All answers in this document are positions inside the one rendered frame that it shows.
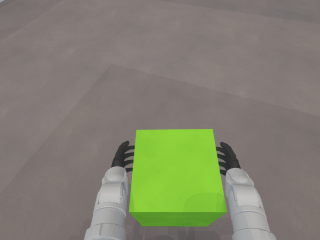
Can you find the carton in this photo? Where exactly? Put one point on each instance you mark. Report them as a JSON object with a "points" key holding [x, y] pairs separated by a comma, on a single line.
{"points": [[176, 180]]}

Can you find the right robot hand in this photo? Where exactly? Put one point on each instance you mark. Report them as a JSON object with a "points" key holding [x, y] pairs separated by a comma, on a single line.
{"points": [[230, 158]]}

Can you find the robot right forearm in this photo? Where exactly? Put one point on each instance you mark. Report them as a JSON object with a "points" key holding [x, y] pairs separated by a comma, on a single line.
{"points": [[247, 212]]}

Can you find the left robot hand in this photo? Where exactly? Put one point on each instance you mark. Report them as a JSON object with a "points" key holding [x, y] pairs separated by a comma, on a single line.
{"points": [[120, 156]]}

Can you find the robot left forearm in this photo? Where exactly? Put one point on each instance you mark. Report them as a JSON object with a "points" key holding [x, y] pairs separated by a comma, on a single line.
{"points": [[108, 219]]}

